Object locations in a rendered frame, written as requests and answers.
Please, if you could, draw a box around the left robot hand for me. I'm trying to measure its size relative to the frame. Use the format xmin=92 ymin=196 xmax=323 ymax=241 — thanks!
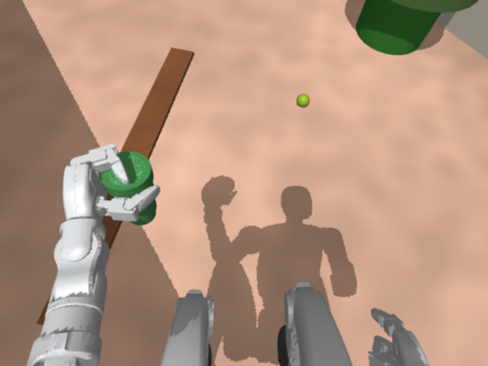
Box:
xmin=63 ymin=144 xmax=160 ymax=223

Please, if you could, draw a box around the potted plant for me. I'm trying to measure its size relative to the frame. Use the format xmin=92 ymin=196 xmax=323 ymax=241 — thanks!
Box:
xmin=356 ymin=0 xmax=478 ymax=55

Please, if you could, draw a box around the right robot hand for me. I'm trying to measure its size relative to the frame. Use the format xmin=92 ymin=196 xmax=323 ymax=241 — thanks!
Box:
xmin=368 ymin=308 xmax=429 ymax=366

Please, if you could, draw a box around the left robot arm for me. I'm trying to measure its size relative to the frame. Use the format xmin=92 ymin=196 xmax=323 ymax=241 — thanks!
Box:
xmin=27 ymin=217 xmax=110 ymax=366

